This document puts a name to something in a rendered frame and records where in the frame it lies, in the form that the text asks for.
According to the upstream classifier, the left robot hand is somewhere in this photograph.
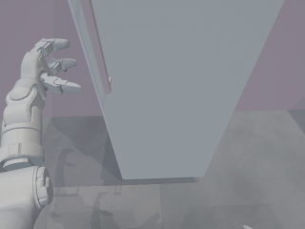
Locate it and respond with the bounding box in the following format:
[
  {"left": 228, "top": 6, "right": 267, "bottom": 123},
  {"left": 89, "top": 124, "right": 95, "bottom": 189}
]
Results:
[{"left": 20, "top": 38, "right": 83, "bottom": 94}]

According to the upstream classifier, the handle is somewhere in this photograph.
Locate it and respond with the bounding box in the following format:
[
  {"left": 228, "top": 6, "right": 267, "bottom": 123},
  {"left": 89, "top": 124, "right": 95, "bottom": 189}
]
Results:
[{"left": 80, "top": 0, "right": 112, "bottom": 94}]

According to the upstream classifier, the fridge door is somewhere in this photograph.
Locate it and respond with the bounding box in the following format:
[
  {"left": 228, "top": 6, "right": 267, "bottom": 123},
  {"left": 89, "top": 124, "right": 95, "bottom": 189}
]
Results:
[{"left": 70, "top": 0, "right": 285, "bottom": 180}]

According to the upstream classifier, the left robot forearm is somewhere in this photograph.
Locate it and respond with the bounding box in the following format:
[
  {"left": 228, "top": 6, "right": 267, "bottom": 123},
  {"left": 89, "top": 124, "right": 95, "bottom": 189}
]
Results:
[{"left": 0, "top": 78, "right": 47, "bottom": 173}]

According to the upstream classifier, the left robot upper arm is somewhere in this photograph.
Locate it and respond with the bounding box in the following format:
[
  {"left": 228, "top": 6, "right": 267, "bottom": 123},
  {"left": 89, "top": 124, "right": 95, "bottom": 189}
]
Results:
[{"left": 0, "top": 165, "right": 54, "bottom": 229}]

